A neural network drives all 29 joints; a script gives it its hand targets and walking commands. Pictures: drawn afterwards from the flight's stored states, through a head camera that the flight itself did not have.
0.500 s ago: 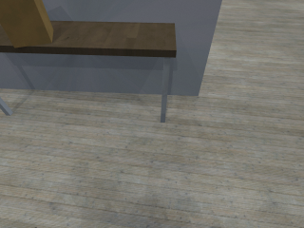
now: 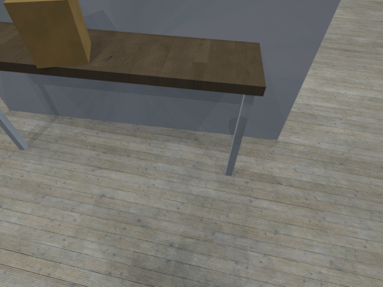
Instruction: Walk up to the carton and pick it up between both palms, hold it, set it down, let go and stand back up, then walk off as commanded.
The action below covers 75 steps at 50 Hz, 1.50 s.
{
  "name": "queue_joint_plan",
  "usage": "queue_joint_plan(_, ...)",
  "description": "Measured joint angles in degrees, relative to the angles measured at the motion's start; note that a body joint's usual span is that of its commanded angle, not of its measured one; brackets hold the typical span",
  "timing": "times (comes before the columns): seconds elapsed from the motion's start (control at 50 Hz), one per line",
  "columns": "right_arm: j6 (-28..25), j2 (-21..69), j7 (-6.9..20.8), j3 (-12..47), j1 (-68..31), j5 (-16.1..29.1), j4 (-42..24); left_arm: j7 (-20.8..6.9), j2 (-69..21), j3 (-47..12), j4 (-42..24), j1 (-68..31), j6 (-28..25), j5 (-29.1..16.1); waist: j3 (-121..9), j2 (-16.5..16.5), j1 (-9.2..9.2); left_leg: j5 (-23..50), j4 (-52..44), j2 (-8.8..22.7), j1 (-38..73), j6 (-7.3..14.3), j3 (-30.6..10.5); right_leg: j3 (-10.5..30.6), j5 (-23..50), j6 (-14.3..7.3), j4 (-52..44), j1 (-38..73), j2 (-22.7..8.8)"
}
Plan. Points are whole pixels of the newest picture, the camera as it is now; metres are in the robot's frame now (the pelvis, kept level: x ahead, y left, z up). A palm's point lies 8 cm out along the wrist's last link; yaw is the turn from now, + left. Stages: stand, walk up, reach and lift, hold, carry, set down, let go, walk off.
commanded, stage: walk up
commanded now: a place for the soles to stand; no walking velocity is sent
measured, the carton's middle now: (55, 26) +1.08 +0.59 +0.06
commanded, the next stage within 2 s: none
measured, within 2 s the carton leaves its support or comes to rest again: neither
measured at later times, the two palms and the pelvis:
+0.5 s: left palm (27, 272) +0.18 +0.34 -0.05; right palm (323, 225) +0.30 -0.32 -0.10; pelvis +0.16 -0.01 +0.00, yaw +3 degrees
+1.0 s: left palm (19, 212) +0.32 +0.44 -0.08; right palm (278, 218) +0.32 -0.21 -0.10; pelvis +0.27 +0.10 +0.00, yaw +0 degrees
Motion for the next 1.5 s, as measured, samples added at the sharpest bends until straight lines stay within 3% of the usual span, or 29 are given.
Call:
queue_joint_plan(0.16,0.0,1.5,-0.4,0.0,5.5,0.0,0.0,0.0,0.0,0.0,0.0,0.0,0.6,0.0,-0.1,-0.1,0.07,-3.8,-1.6,-0.6,5.1,0.8,0.2,-3.5,1.4,0.0,-7.0,-8.5,0.0)
queue_joint_plan(0.26,0.7,1.1,-0.3,0.0,5.3,0.0,0.0,0.0,0.1,0.0,-0.1,0.6,0.1,0.0,-0.2,-0.1,0.14,-7.4,-1.3,-1.0,8.7,0.9,0.3,-7.2,6.4,0.0,-18.8,-3.3,0.1)
queue_joint_plan(0.3,0.8,1.0,-0.3,0.0,4.6,0.0,-0.8,0.5,0.5,0.7,0.0,1.6,-1.4,0.0,0.0,-1.0,0.15,-10.2,3.9,-1.8,8.1,0.9,0.3,-6.3,11.4,-0.2,-25.6,1.2,-0.1)
queue_joint_plan(0.32,1.1,0.6,-0.4,0.0,3.6,0.0,-0.8,0.7,0.2,0.7,0.0,2.1,-1.5,0.0,0.1,-0.5,0.15,-10.7,8.5,-1.8,6.6,1.0,-0.5,-6.4,14.1,-0.4,-24.3,0.9,-0.1)
queue_joint_plan(0.4,2.2,-1.1,-0.4,0.0,-0.5,0.0,-0.9,0.8,-0.3,-0.3,0.0,3.7,-1.4,0.0,0.0,2.2,0.13,-10.2,19.5,-1.8,0.0,0.9,-1.7,-7.4,10.7,-0.8,-24.5,4.1,-0.5)
queue_joint_plan(0.58,2.6,-2.5,1.6,0.0,-7.3,0.0,-0.9,1.0,-0.3,0.7,0.0,5.7,-1.4,0.0,0.2,3.3,0.06,-4.5,19.1,-0.4,-8.0,0.7,-1.8,-7.0,8.5,-0.8,-28.4,11.1,-1.9)
queue_joint_plan(0.68,2.6,-2.6,2.3,0.0,-8.1,0.0,-0.9,1.0,-0.3,0.8,0.0,5.7,-1.5,0.0,0.1,3.1,0.02,-3.7,10.4,0.8,-5.7,0.7,-1.8,-6.3,6.2,-0.3,-28.1,13.0,-2.8)
queue_joint_plan(0.74,1.8,-3.0,1.7,-0.1,-6.9,0.0,-1.1,1.2,-0.4,0.8,0.1,5.1,-0.8,0.0,0.7,2.2,-0.13,-1.6,4.6,0.3,-1.7,-0.3,-1.0,-3.0,2.4,-0.3,-18.2,9.6,-3.9)
queue_joint_plan(0.78,1.7,-1.9,0.8,-0.1,-4.9,0.0,-0.9,1.3,-0.3,0.3,0.0,3.9,0.2,0.0,0.8,1.3,-0.14,-2.5,5.1,-0.5,-1.5,-0.4,-0.1,1.5,0.0,-0.3,-6.4,4.2,-1.5)
queue_joint_plan(0.84,1.7,-0.4,-0.3,-0.1,-1.6,0.0,-1.0,1.5,-0.3,0.1,0.0,3.2,0.2,0.0,0.7,1.1,-0.01,-2.6,2.6,-0.5,-0.1,0.4,0.5,1.5,-0.2,-0.3,0.0,-2.4,0.7)
queue_joint_plan(0.98,1.7,1.2,-0.8,0.0,4.5,0.0,-1.0,1.7,-0.2,0.1,0.0,3.2,0.4,0.0,0.8,1.1,0.06,-4.5,1.1,-1.0,3.4,1.9,1.7,-3.2,-0.2,-0.3,-4.9,-7.9,0.7)
queue_joint_plan(1.1,2.6,1.2,-0.7,0.0,5.4,0.0,-1.1,1.7,-0.2,0.2,-0.1,3.6,0.2,0.0,0.7,1.1,0.13,-7.0,1.5,-1.9,6.4,2.0,1.9,-7.9,4.5,-0.3,-18.1,-1.2,0.7)
queue_joint_plan(1.12,2.8,1.1,-0.7,0.0,5.2,0.0,-1.6,1.9,0.0,0.4,-0.1,3.9,-0.3,0.0,0.7,0.8,0.14,-7.9,2.9,-2.5,6.2,2.0,1.9,-7.3,4.9,-0.3,-22.5,1.7,0.7)
queue_joint_plan(1.14,2.8,1.0,-0.7,-0.1,4.3,0.0,-2.0,2.3,0.1,0.8,0.0,4.5,-0.8,0.0,1.0,0.5,0.1,-9.5,6.1,-2.8,5.2,2.0,1.8,-6.6,10.0,-0.4,-24.2,2.4,0.5)
queue_joint_plan(1.16,3.1,0.6,-0.8,-0.1,3.3,0.0,-2.0,2.4,0.0,0.7,0.0,4.8,-0.7,0.0,1.1,1.1,0.11,-10.5,10.3,-2.7,3.6,2.0,0.9,-6.7,12.2,-0.5,-23.0,1.9,0.6)
queue_joint_plan(1.24,3.9,-1.1,-0.7,-0.1,-0.8,0.0,-2.1,2.5,-0.2,0.1,0.0,5.4,-0.6,0.0,1.0,3.2,0.09,-10.4,20.2,-2.7,-2.3,1.9,-0.9,-6.9,10.3,-0.6,-22.9,3.5,-0.6)
queue_joint_plan(1.42,4.0,-3.6,1.2,0.0,-5.7,0.0,-2.1,2.5,-0.2,1.2,0.0,5.6,-0.7,0.0,0.9,3.5,0.02,-8.1,19.5,0.3,-6.2,0.5,-1.0,-4.8,8.6,-0.6,-24.2,6.4,-3.6)
queue_joint_plan(1.5,3.6,-4.4,1.3,-0.1,-4.7,0.0,-2.3,2.5,0.2,1.5,0.0,5.6,-0.5,0.0,0.9,3.0,-0.09,-7.6,8.6,0.8,-1.7,0.5,-1.1,-3.4,6.6,-0.6,-20.9,5.0,-5.2)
